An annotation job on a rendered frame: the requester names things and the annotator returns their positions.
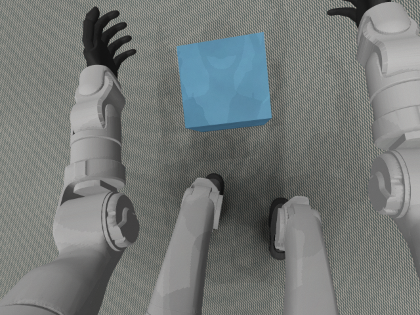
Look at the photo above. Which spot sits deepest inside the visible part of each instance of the robot left shin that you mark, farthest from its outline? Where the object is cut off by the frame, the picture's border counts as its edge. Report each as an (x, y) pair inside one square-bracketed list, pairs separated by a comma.
[(201, 182)]

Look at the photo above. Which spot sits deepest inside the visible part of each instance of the left robot upper arm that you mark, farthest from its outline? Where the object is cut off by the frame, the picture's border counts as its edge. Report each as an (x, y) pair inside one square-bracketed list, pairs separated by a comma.
[(91, 234)]

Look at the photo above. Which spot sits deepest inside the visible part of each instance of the carton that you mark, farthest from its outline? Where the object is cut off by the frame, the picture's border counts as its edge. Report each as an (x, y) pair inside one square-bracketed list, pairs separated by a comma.
[(224, 83)]

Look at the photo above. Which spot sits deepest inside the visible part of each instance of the right robot upper arm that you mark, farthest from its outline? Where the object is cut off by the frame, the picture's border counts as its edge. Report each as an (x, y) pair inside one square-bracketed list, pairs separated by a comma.
[(394, 190)]

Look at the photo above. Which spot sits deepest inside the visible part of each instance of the robot left thigh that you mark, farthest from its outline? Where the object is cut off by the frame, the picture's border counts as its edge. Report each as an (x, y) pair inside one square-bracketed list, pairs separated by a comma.
[(180, 284)]

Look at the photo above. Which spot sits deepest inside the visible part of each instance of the robot right forearm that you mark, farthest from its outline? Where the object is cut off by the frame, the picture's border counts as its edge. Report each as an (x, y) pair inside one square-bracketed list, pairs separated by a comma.
[(389, 50)]

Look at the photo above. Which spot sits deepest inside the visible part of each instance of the right robot hand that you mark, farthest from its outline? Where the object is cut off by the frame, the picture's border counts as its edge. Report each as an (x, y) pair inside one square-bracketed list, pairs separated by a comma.
[(356, 14)]

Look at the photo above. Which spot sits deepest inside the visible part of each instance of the left robot hand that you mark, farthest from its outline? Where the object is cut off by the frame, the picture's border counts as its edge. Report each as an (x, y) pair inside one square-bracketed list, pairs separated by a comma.
[(97, 51)]

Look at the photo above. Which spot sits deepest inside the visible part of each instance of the robot left forearm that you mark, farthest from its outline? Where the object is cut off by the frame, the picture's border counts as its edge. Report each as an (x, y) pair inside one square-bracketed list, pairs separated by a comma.
[(95, 141)]

